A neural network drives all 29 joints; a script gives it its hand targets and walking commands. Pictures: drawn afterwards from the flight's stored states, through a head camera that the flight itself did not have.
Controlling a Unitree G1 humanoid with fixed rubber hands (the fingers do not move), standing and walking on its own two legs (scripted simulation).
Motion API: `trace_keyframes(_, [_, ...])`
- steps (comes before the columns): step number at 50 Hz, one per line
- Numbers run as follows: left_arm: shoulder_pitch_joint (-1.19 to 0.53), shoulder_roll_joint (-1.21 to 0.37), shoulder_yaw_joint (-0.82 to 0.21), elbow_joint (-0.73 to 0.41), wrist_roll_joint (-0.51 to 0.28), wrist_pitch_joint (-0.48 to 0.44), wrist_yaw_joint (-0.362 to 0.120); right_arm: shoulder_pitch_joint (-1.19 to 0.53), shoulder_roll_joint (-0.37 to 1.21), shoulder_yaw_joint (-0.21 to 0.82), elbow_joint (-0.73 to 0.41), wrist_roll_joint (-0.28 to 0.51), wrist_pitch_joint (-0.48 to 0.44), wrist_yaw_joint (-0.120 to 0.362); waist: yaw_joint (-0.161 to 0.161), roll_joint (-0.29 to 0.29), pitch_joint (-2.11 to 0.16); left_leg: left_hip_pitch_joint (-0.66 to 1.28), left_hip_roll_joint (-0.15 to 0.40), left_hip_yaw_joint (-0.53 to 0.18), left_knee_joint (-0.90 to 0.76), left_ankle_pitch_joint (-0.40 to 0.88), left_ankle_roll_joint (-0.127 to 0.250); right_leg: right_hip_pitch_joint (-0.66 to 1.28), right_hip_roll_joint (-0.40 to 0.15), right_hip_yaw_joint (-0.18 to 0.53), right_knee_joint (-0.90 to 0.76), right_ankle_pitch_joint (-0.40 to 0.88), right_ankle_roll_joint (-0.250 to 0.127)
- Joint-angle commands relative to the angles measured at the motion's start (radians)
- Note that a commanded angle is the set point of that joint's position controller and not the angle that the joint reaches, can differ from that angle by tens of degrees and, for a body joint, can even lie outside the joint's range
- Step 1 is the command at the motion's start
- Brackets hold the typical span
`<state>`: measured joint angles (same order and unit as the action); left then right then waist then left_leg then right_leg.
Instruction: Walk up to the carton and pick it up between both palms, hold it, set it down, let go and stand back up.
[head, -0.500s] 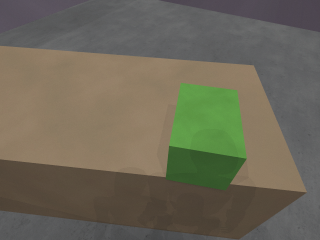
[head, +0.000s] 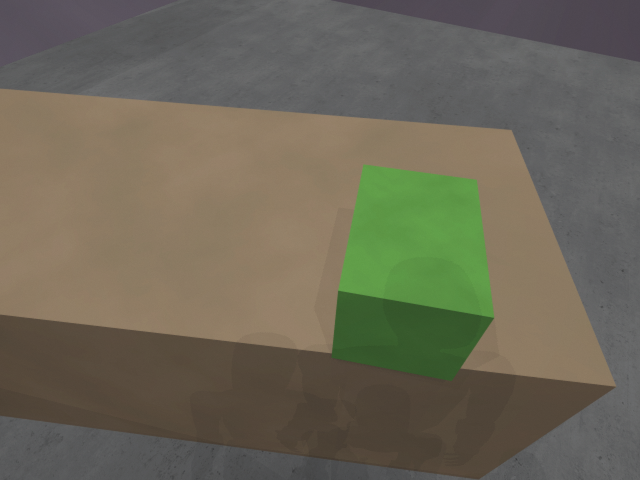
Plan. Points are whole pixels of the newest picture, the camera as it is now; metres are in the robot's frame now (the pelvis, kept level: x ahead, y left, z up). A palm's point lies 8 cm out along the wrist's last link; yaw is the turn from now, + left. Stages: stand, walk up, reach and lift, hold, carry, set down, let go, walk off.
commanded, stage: walk up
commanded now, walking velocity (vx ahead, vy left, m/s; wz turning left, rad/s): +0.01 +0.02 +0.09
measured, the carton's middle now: (405, 267) +0.47 -0.11 -0.02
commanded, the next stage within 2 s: stand in 0.72 s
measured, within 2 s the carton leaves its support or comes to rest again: neither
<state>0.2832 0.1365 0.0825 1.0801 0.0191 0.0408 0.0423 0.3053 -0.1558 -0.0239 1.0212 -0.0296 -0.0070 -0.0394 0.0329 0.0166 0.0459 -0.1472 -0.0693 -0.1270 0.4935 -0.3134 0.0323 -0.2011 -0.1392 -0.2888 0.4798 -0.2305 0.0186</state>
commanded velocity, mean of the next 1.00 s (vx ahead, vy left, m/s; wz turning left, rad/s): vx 0.00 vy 0.00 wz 0.01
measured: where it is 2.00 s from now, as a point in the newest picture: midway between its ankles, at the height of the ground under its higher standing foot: outside the picture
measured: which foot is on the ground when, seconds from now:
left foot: down 0.00-1.00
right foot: down 0.00-1.00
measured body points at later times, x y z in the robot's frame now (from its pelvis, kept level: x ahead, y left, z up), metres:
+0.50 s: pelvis +0.02 +0.01 +0.01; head +0.04 +0.01 +0.46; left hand -0.01 +0.23 -0.15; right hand +0.02 -0.21 -0.15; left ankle -0.03 +0.10 -0.74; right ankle +0.01 -0.12 -0.74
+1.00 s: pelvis +0.01 +0.00 +0.01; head +0.03 +0.00 +0.46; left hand -0.03 +0.21 -0.16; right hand +0.01 -0.21 -0.16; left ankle -0.03 +0.10 -0.74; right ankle +0.01 -0.12 -0.74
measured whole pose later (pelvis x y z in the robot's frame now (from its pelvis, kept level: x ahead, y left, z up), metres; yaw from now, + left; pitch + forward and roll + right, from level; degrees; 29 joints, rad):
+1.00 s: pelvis +0.01 +0.00 +0.01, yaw +2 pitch -2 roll -1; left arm 0.30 0.11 0.04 1.18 0.01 0.02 0.04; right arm 0.30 -0.12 0.00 1.14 -0.02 -0.03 -0.04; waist 0.01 0.01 0.05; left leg -0.06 -0.05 -0.08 0.36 -0.26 0.03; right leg -0.12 -0.08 -0.23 0.36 -0.20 0.02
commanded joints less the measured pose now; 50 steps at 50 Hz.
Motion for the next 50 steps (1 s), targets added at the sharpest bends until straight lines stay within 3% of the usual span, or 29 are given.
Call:
trace_keyframes(1, [0.101,0.126,0.027,-0.015,0.003,-0.004,0.012,0.006,-0.078,-0.017,-0.072,-0.003,-0.009,-0.003,0.027,-0.070,-0.021,-0.256,0.098,-0.001,0.023,0.280,0.017,0.207,-0.161,0.188,-0.126,-0.074,-0.075])
trace_keyframes(2, [0.107,0.121,0.025,-0.016,0.004,-0.004,0.013,0.008,-0.060,-0.013,-0.067,-0.007,-0.008,-0.001,0.033,-0.085,-0.016,-0.244,0.089,0.029,0.054,0.196,0.008,0.182,-0.190,0.217,-0.171,-0.109,-0.094])
trace_keyframes(4, [0.068,0.124,0.022,-0.022,0.005,-0.006,0.011,0.050,-0.046,-0.003,-0.050,-0.013,-0.004,-0.001,0.008,-0.131,0.002,-0.223,0.092,0.062,0.093,0.071,0.000,0.145,-0.237,0.244,-0.225,-0.125,-0.117])
trace_keyframes(6, [0.070,0.096,0.012,-0.012,0.007,-0.007,0.007,0.071,-0.020,0.008,-0.021,-0.020,-0.011,0.003,-0.009,-0.125,0.034,-0.106,0.122,0.064,0.009,0.056,0.006,0.021,-0.202,0.220,-0.233,-0.107,-0.098])
trace_keyframes(7, [0.032,0.093,0.007,-0.015,0.004,-0.007,0.008,0.102,-0.027,0.004,-0.004,-0.022,-0.014,0.005,-0.037,-0.079,0.067,-0.082,0.150,0.039,-0.070,0.129,0.009,0.016,-0.164,0.157,-0.179,-0.056,-0.072])
trace_keyframes(8, [0.024,0.084,0.006,-0.011,0.000,-0.003,0.005,0.100,-0.034,0.009,0.002,-0.017,-0.020,0.007,-0.038,0.017,0.103,-0.134,0.173,-0.017,-0.151,0.304,0.013,0.051,-0.092,0.091,-0.101,-0.034,-0.043])
trace_keyframes(10, [0.050,0.065,0.000,-0.006,-0.002,0.002,-0.005,0.089,-0.070,0.000,0.020,-0.011,-0.030,0.007,-0.029,0.195,0.104,-0.191,0.211,-0.130,-0.219,0.378,0.044,0.088,-0.012,0.080,-0.006,-0.073,0.003])
trace_keyframes(11, [0.068,0.067,-0.004,-0.001,-0.003,0.004,-0.010,0.079,-0.084,-0.003,0.020,-0.006,-0.032,0.006,-0.024,0.195,0.118,-0.174,0.221,-0.164,-0.237,0.373,0.055,0.073,-0.002,0.100,0.000,-0.071,0.011])
trace_keyframes(12, [0.076,0.062,-0.004,-0.002,-0.005,0.002,-0.015,0.064,-0.074,-0.002,0.013,0.000,-0.032,0.002,-0.010,0.176,0.093,-0.140,0.222,-0.167,-0.245,0.368,0.074,0.055,0.003,0.111,0.011,-0.089,0.011])
trace_keyframes(13, [0.078,0.066,-0.004,0.008,-0.004,0.001,-0.019,0.049,-0.084,-0.008,0.006,0.000,-0.032,-0.002,-0.003,0.118,0.085,-0.111,0.224,-0.167,-0.248,0.375,0.083,0.035,0.011,0.118,0.004,-0.082,0.014])
trace_keyframes(14, [0.084,0.059,-0.008,0.018,-0.001,-0.003,-0.018,0.040,-0.090,-0.009,0.006,0.000,-0.037,-0.005,-0.002,0.119,0.068,-0.102,0.225,-0.151,-0.236,0.413,0.087,0.061,0.006,0.135,-0.025,-0.045,0.011])
trace_keyframes(15, [0.088,0.065,-0.007,0.022,-0.001,-0.009,-0.018,0.037,-0.083,-0.010,0.008,0.002,-0.040,-0.004,-0.004,0.063,0.041,-0.102,0.218,-0.140,-0.220,0.433,0.082,0.101,0.001,0.150,-0.063,0.027,0.007])
trace_keyframes(17, [0.119,0.049,-0.015,0.048,-0.004,-0.019,-0.013,0.011,-0.070,-0.014,0.014,0.004,-0.044,0.000,0.013,0.015,0.005,-0.089,0.195,-0.102,-0.216,0.402,0.074,0.149,-0.009,0.164,-0.117,0.088,0.004])
trace_keyframes(19, [0.085,0.081,-0.009,0.055,-0.006,-0.025,-0.008,0.061,-0.054,-0.010,0.028,0.006,-0.048,0.003,-0.032,-0.058,-0.003,-0.085,0.179,-0.074,-0.209,0.449,0.051,0.196,-0.019,0.170,-0.126,0.138,-0.009])
trace_keyframes(20, [0.076,0.075,-0.010,0.058,-0.008,-0.026,-0.005,0.065,-0.065,-0.013,0.040,0.005,-0.049,0.001,-0.028,-0.070,-0.003,-0.080,0.179,-0.070,-0.197,0.511,0.048,0.213,-0.022,0.169,-0.135,0.166,-0.011])
trace_keyframes(22, [0.100,0.042,-0.021,0.059,-0.011,-0.031,-0.001,0.068,-0.078,-0.017,0.065,0.007,-0.049,0.000,-0.019,-0.018,-0.016,-0.045,0.167,-0.042,-0.188,0.564,0.039,0.229,-0.028,0.173,-0.140,0.223,-0.013])
trace_keyframes(23, [0.090,0.062,-0.013,0.063,-0.011,-0.029,0.002,0.076,-0.072,-0.016,0.063,0.006,-0.047,-0.003,-0.030,-0.039,-0.012,-0.058,0.180,-0.046,-0.172,0.607,0.038,0.237,-0.025,0.159,-0.130,0.236,-0.013])
trace_keyframes(24, [0.084,0.068,-0.010,0.060,-0.011,-0.027,0.005,0.086,-0.068,-0.015,0.065,0.006,-0.046,-0.004,-0.036,-0.012,-0.015,-0.057,0.179,-0.037,-0.160,0.620,0.034,0.240,-0.026,0.162,-0.120,0.245,-0.018])
trace_keyframes(27, [0.082,0.070,-0.010,0.067,-0.012,-0.023,0.007,0.064,-0.070,-0.014,0.062,0.007,-0.039,-0.009,-0.027,0.022,-0.020,-0.055,0.171,-0.019,-0.162,0.591,0.030,0.232,-0.029,0.153,-0.116,0.229,-0.024])
trace_keyframes(31, [0.093,0.047,-0.015,0.075,-0.005,-0.019,0.005,0.069,-0.048,-0.003,0.072,0.007,-0.027,-0.013,-0.009,0.026,0.018,-0.108,0.140,0.003,-0.172,0.448,0.024,0.236,-0.042,0.169,-0.136,0.208,-0.029])
trace_keyframes(33, [0.095,0.067,-0.014,0.080,-0.006,-0.021,0.006,0.074,-0.044,0.001,0.076,0.006,-0.025,-0.014,-0.019,-0.041,0.030,-0.103,0.149,0.003,-0.170,0.442,0.020,0.234,-0.042,0.163,-0.135,0.244,-0.033])
trace_keyframes(37, [0.076,0.064,-0.018,0.074,-0.005,-0.019,0.007,0.078,-0.036,0.008,0.084,0.003,-0.023,-0.010,-0.025,0.002,0.035,-0.102,0.148,-0.010,-0.192,0.386,0.019,0.221,-0.032,0.162,-0.152,0.138,-0.029])
trace_keyframes(41, [0.082,0.066,-0.020,0.085,-0.005,-0.021,0.006,0.069,-0.043,0.008,0.095,0.001,-0.023,-0.009,-0.023,-0.031,0.058,-0.106,0.148,-0.014,-0.200,0.391,0.019,0.218,-0.032,0.164,-0.164,0.136,-0.025])
trace_keyframes(42, [0.091,0.050,-0.027,0.087,-0.008,-0.021,0.006,0.060,-0.049,0.008,0.091,0.003,-0.024,-0.008,-0.017,-0.003,0.072,-0.103,0.145,-0.009,-0.201,0.375,0.019,0.197,-0.035,0.175,-0.167,0.129,-0.027])
trace_keyframes(43, [0.087,0.049,-0.027,0.091,-0.006,-0.020,0.006,0.068,-0.037,0.011,0.102,0.004,-0.024,-0.007,-0.021,-0.018,0.051,-0.099,0.143,-0.008,-0.209,0.358,0.020,0.208,-0.032,0.169,-0.164,0.113,-0.029])
trace_keyframes(45, [0.092,0.055,-0.026,0.086,-0.003,-0.022,0.005,0.068,-0.033,0.015,0.106,0.003,-0.025,-0.007,-0.019,0.011,0.059,-0.108,0.145,-0.009,-0.210,0.343,0.018,0.213,-0.037,0.170,-0.168,0.112,-0.028])
trace_keyframes(50, [0.094,0.058,-0.029,0.090,-0.007,-0.027,0.005,0.075,-0.034,0.013,0.122,0.007,-0.026,-0.005,-0.022,-0.008,0.049,-0.100,0.140,-0.018,-0.219,0.333,0.016,0.220,-0.031,0.164,-0.166,0.106,-0.024])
